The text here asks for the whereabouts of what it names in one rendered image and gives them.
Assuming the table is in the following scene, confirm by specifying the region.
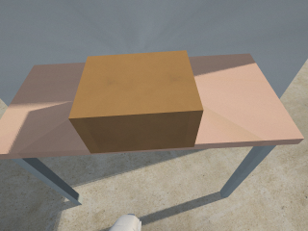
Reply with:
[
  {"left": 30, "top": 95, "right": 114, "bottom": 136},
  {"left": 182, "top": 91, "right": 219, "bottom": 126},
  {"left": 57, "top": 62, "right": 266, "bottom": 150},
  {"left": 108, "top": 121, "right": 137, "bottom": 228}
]
[{"left": 0, "top": 53, "right": 304, "bottom": 205}]

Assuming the left robot thigh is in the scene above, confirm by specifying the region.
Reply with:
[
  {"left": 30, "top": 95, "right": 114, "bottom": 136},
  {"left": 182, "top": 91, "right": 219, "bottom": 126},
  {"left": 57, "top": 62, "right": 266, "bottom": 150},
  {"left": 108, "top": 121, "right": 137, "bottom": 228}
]
[{"left": 109, "top": 215, "right": 141, "bottom": 231}]

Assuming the carton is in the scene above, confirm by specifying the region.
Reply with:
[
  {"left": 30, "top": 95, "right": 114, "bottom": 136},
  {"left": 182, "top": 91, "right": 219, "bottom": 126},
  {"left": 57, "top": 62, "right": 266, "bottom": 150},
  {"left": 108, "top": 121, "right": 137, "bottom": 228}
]
[{"left": 68, "top": 50, "right": 204, "bottom": 154}]

